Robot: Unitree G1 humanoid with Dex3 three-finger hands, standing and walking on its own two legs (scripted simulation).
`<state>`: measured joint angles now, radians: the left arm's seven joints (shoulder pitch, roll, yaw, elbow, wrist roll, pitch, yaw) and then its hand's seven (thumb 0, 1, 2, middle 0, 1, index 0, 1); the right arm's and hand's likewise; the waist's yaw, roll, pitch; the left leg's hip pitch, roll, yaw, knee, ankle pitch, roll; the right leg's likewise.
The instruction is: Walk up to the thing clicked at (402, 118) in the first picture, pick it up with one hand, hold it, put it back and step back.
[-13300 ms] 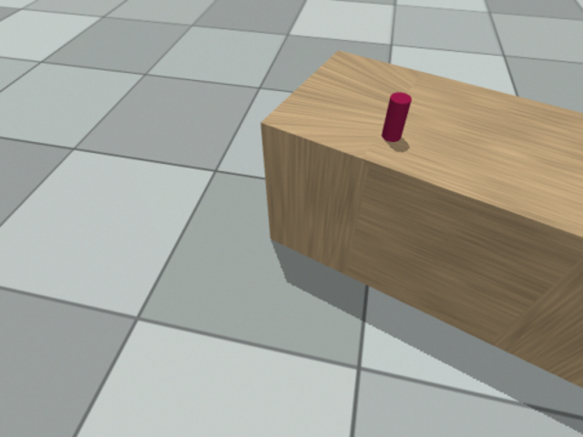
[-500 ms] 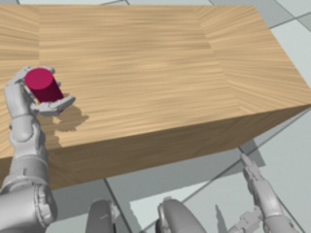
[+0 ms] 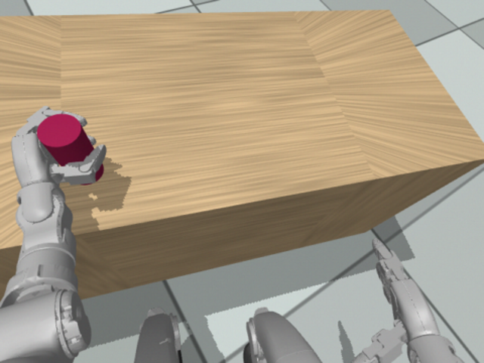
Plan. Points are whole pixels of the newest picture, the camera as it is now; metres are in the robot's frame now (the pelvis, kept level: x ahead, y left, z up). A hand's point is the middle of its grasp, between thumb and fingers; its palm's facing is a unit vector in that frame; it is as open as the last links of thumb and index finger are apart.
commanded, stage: settle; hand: left
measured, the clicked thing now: (74, 152) +0.47 +0.22 +0.00
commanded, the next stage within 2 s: lift in 0.64 s
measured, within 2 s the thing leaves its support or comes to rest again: neither
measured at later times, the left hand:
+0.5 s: hand (63, 127) +0.48 +0.22 +0.05, palm faces +0.21 -0.98 +0.00, open 7.9 cm
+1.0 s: hand (57, 113) +0.48 +0.21 +0.09, palm faces +0.20 -0.98 -0.01, open 7.9 cm
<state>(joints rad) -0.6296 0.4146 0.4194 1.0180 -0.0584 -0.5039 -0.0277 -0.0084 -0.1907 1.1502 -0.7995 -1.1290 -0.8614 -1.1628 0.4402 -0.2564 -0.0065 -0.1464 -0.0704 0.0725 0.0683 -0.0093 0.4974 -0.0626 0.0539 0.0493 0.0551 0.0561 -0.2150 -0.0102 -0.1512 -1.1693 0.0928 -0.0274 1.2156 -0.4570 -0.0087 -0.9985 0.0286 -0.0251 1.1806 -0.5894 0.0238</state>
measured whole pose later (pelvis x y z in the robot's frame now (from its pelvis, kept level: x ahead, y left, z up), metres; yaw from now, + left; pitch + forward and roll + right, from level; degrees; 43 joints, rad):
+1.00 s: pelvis +0.02 +0.01 +0.03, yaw +0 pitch +19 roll -3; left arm -0.65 0.38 0.35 0.94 -0.09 -0.38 -0.03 -0.01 -0.20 1.18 -0.78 -1.17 -0.84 -1.20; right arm 0.41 -0.25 -0.03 -0.02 -0.04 0.10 0.04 -0.01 0.53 -0.06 0.05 0.05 0.05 0.06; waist -0.16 0.00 -0.15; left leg -0.97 0.08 0.00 1.06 -0.42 0.00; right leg -0.81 0.02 0.00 1.01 -0.54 0.03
